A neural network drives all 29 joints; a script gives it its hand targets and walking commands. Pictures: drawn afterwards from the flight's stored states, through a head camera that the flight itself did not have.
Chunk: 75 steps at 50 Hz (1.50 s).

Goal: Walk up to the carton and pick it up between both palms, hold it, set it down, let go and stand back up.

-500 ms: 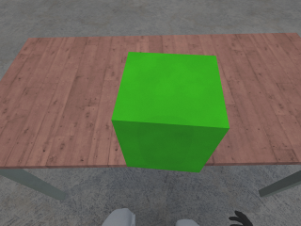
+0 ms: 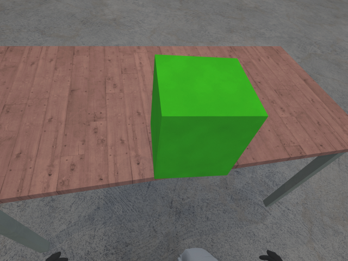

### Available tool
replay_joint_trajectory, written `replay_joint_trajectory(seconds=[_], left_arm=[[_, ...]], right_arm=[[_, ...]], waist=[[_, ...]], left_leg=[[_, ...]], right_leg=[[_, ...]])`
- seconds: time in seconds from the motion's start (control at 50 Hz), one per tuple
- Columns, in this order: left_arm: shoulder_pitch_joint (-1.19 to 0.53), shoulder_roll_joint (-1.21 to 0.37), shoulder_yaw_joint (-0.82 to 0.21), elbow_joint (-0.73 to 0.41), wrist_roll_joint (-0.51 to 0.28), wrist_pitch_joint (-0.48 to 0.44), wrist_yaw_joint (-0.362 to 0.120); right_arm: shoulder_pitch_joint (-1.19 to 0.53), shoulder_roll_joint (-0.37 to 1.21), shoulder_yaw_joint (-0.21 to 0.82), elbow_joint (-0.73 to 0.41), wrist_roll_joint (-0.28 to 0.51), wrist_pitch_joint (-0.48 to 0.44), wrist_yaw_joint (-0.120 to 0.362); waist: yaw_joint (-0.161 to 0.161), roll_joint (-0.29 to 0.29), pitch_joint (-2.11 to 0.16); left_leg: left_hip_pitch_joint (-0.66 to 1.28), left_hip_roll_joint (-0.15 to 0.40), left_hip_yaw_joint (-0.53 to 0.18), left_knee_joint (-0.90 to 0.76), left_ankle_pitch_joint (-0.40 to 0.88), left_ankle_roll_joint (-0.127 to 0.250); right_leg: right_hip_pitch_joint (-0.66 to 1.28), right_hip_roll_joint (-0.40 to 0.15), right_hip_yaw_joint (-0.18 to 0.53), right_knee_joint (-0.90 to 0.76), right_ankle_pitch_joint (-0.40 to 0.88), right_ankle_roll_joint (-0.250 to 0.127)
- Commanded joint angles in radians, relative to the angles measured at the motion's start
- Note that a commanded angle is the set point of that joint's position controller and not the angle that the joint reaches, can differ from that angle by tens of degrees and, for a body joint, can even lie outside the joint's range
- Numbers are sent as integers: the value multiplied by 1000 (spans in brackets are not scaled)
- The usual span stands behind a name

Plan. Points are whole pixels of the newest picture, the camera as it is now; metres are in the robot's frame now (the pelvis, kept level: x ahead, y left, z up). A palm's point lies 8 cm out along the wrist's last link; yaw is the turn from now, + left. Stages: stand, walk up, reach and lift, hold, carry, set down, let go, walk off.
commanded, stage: walk up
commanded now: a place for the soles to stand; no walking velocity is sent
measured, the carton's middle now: (194, 120) +0.43 -0.07 +0.07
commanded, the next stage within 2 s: none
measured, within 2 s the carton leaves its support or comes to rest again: neither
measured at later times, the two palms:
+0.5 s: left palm out of the picture +0.12 +0.24 -0.11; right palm out of the picture +0.11 -0.28 -0.11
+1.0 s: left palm (65, 248) +0.17 +0.23 -0.09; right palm (283, 259) +0.13 -0.29 -0.09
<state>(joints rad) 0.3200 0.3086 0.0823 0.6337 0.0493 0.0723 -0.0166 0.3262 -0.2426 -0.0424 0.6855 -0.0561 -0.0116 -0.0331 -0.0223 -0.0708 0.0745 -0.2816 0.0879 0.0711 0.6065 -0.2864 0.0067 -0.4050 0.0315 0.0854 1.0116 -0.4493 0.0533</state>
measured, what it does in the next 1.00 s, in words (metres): steps on the spot: right foot, then left foot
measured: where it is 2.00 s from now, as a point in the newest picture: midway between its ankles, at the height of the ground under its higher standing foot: outside the picture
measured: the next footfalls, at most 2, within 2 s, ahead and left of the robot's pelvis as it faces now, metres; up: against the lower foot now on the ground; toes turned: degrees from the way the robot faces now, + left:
right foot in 0.14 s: +0.07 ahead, -0.22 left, +0.00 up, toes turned +4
left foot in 0.46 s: +0.12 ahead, +0.09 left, +0.00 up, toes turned -1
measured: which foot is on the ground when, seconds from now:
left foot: down 0.00-0.16, up 0.18-0.44, down 0.46-1.00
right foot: up 0.00-0.12, down 0.14-1.00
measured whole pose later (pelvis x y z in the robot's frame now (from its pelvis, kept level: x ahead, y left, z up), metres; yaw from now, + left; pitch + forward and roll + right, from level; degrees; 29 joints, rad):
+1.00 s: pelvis +0.05 -0.03 +0.00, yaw -4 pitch -2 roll +0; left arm 0.30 0.29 0.01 0.67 0.00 0.01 -0.01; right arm 0.32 -0.27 0.00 0.62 -0.01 0.01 0.00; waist 0.00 0.01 0.02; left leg -0.28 0.04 0.04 0.58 -0.27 -0.01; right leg -0.20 0.00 0.01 0.58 -0.34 0.01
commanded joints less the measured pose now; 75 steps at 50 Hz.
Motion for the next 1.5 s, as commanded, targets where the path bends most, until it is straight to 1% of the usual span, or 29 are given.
replay_joint_trajectory(seconds=[0.0, 0.04, 0.08, 0.1, 0.12, 0.14, 0.16, 0.22, 0.28, 0.34, 0.4, 0.42, 0.44, 0.46, 0.48, 0.52, 0.58, 0.64, 0.84, 1.06, 1.08, 1.14, 1.18, 1.24, 1.3, 1.34, 1.4, 1.44, 1.48], left_arm=[[-24, 28, 11, -104, -13, -42, -20], [30, 21, 12, -86, -18, -61, -19], [150, 43, 25, -39, -21, -83, -8], [181, 87, 37, -31, -16, -91, -1], [167, 154, 45, -50, -11, -95, 8], [111, 185, 45, -55, -14, -90, 19], [64, 170, 40, -58, -18, -86, 22], [29, 113, 9, -65, -15, -91, 26], [38, 103, 1, -53, -17, -93, 30], [-17, 112, -3, -66, -21, -82, 29], [-49, 108, -18, -73, -39, -66, 23], [-36, 85, -30, -73, -47, -65, 19], [-16, 51, -45, -81, -55, -66, 15], [37, 19, -56, -81, -55, -60, 15], [74, 42, -41, -62, -46, -44, 22], [84, 60, -33, -49, -27, -46, 21], [33, 112, -24, -42, -29, -84, 12], [7, 118, -28, -44, -32, -87, 15], [-30, 98, -42, -46, -43, -86, 9], [-38, 110, -40, -52, -46, -80, 7], [-84, 155, -23, -67, -22, -62, -3], [-40, 104, -31, -78, -1, -37, -16], [-13, 92, -33, -74, 3, -37, -19], [0, 116, -25, -67, -2, -53, -23], [-81, 173, -14, -72, -32, -54, -14], [-121, 167, -22, -81, -28, -46, -8], [-128, 157, -33, -90, -27, -31, -10], [-116, 137, -40, -93, -24, -22, -16], [-57, 103, -42, -90, -14, -9, -20]], right_arm=[[49, -226, -53, -89, -8, -15, 1], [26, -236, -50, -104, -1, -5, 11], [2, -208, -31, -119, 9, 7, 21], [29, -153, -11, -129, 14, 8, 27], [37, -89, 13, -159, 30, 7, 31], [41, -103, 7, -159, 32, 20, 22], [50, -133, -9, -149, 33, 34, 20], [75, -154, -21, -133, 26, 21, 20], [93, -135, -15, -132, 23, 7, 22], [101, -111, -9, -132, 30, 0, 22], [137, -115, -15, -117, 29, -12, 19], [143, -143, -22, -119, 19, -16, 15], [129, -186, -31, -135, 11, -18, 11], [94, -225, -40, -158, 13, -17, 9], [43, -243, -41, -154, 21, -8, 9], [-60, -203, -18, -173, 36, 5, 20], [-26, -156, 3, -176, 44, 4, 27], [14, -153, 2, -152, 51, 0, 33], [-2, -164, -2, -160, 44, -6, 31], [4, -163, -1, -140, 41, -7, 31], [58, -200, -24, -137, 27, -12, 12], [86, -275, -49, -126, 19, -12, -8], [52, -271, -51, -140, 18, -5, -10], [10, -224, -39, -165, 23, 2, -2], [30, -130, -17, -159, 32, 10, -5], [79, -127, -19, -138, 32, 9, -11], [114, -157, -28, -131, 32, -9, -16], [133, -225, -44, -129, 25, -16, -20], [104, -290, -61, -132, 16, -5, -22]], waist=[[-35, 320, -7], [0, 305, -28], [68, 200, -57], [85, 77, -91], [89, -113, -91], [73, -73, -27], [65, -52, 23], [53, -122, 87], [52, -118, 29], [31, -128, -30], [-9, -54, -74], [-13, -1, -93], [-7, 102, -112], [14, 199, -118], [39, 202, -79], [73, 219, 4], [34, 185, -19], [18, 162, -66], [17, 37, -93], [19, 48, -44], [15, 27, -23], [25, 164, -35], [42, 205, -44], [60, 192, -80], [43, 2, -57], [22, -29, -34], [9, -17, -35], [8, 50, -73], [26, 187, -56]], left_leg=[[102, 209, -246, -286, -262, 196], [11, 182, -174, -220, -196, 168], [-151, 124, -77, -39, -155, 104], [-232, 78, -21, 100, -174, 52], [-322, -6, 29, 287, -286, -14], [-306, -16, -32, 370, -370, -19], [-250, 9, -79, 401, -354, -18], [-292, 5, -94, 342, -292, -21], [-229, -12, -81, 283, -217, -26], [-73, -44, -44, 125, -104, -22], [144, -80, -12, -106, 174, -9], [202, -45, -67, -114, 225, 5], [232, 64, -204, -141, 242, 46], [155, 219, -405, -242, 154, 131], [3, 269, -431, -267, -11, 215], [-127, 200, -323, -261, -77, 173], [-61, 45, -162, -140, 121, 56], [12, 23, -143, -138, 64, 39], [69, 22, -121, -95, 185, 33], [49, 7, -117, -114, 125, 27], [47, 45, -167, -123, 174, 44], [58, 200, -361, -208, 136, 161], [24, 216, -363, -204, 119, 174], [-61, 98, -225, -124, 75, 85], [-26, -96, -23, 94, -40, -2], [10, -94, -31, 106, -105, 8], [64, -52, -78, -11, 91, 30], [108, 64, -245, -64, 246, 84], [-5, 220, -459, -191, 132, 199]], right_leg=[[-57, -31, -50, -280, -90, -22], [107, -17, -92, -418, 14, -43], [353, 4, -119, -574, 219, -64], [441, -66, -2, -590, 235, -89], [406, -258, 323, -682, 98, -167], [231, -355, 465, -742, -45, -270], [105, -365, 467, -762, -185, -316], [161, -277, 300, -703, 108, -288], [189, -260, 242, -639, 367, -273], [141, -211, 140, -567, 440, -240], [36, -160, 68, -434, 416, -171], [-7, -146, 63, -390, 360, -137], [-52, -106, 30, -318, 255, -93], [-25, -36, -17, -210, 57, -49], [66, -41, -42, -180, -109, -40], [163, -83, -32, -368, 22, -55], [175, -101, 37, -500, 308, -74], [147, -111, 52, -509, 248, -91], [150, -118, 26, -545, 314, -95], [116, -119, 28, -572, 240, -98], [101, -96, -30, -486, 278, -98], [54, -66, -73, -332, 136, -64], [87, -85, -67, -360, 91, -71], [209, -111, -25, -492, 223, -98], [104, -231, 113, -637, 253, -194], [64, -235, 87, -633, 265, -215], [54, -181, 8, -546, 334, -173], [37, -115, -54, -403, 325, -125], [78, -57, -84, -260, 70, -80]])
